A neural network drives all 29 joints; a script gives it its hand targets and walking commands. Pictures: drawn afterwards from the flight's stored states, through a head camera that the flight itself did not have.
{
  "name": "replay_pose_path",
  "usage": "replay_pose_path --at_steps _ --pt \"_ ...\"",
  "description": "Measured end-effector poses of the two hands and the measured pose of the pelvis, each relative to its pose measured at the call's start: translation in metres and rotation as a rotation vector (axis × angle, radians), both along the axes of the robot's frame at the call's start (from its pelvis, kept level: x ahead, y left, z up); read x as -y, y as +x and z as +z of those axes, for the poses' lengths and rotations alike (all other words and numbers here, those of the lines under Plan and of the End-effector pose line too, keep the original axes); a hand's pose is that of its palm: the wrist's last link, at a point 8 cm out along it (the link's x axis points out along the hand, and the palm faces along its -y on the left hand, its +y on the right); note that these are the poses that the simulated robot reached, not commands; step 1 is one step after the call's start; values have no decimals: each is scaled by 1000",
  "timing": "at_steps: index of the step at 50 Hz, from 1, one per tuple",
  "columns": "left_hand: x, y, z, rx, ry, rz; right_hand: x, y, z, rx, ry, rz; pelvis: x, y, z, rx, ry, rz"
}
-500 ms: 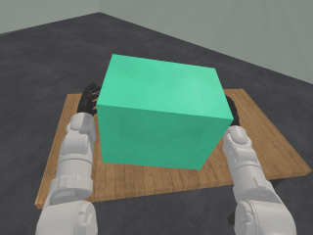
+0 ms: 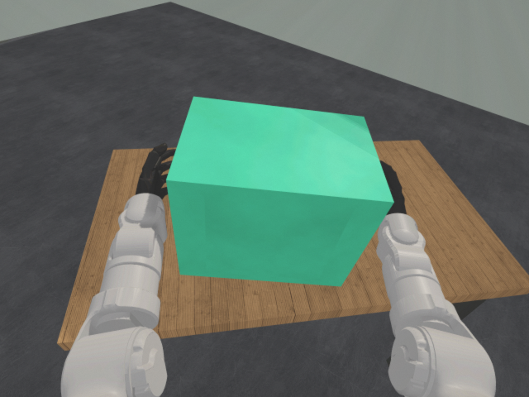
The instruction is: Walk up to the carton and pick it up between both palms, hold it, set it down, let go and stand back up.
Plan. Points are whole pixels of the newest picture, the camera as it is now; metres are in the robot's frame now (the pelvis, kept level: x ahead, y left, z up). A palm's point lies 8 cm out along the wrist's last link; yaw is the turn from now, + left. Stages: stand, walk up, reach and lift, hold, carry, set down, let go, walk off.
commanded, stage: set down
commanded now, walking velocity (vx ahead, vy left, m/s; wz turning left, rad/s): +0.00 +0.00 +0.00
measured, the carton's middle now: (271, 196) +0.44 -0.02 +0.08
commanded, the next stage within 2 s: none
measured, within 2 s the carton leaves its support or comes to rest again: rests again in 1.74 s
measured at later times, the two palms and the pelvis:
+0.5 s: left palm (171, 199) +0.42 +0.15 +0.09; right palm (395, 215) +0.40 -0.23 +0.08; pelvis +0.01 +0.00 +0.00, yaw -1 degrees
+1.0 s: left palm (176, 208) +0.43 +0.15 +0.06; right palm (392, 224) +0.40 -0.23 +0.06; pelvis +0.01 +0.00 +0.00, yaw -2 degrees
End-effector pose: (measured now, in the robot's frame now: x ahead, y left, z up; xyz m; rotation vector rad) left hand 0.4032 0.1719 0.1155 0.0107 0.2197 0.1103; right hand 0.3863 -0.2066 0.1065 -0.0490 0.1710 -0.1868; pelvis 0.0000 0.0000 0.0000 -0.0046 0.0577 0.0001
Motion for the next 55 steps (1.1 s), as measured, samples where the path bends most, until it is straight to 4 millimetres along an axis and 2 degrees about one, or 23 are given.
replay_pose_path --at_steps 9,18,28,40,55 --pt "12 7 -20 -35 -3 -20 12 0 -14 -32 1 -19 -1 6 -1 -29 -2 -14" --pt "23 14 -26 -44 -3 -26 22 6 -19 -37 1 -23 1 8 -2 -66 0 -26" --pt "22 19 -33 -62 -4 -19 22 12 -27 -53 -2 -18 5 8 -2 -92 4 -23" --pt "22 22 -50 -82 -7 -28 22 12 -42 -71 0 -27 4 7 -3 -133 3 -30" --pt "27 25 -63 -91 -8 -36 27 14 -52 -78 -6 -30 3 6 -5 -171 5 -43"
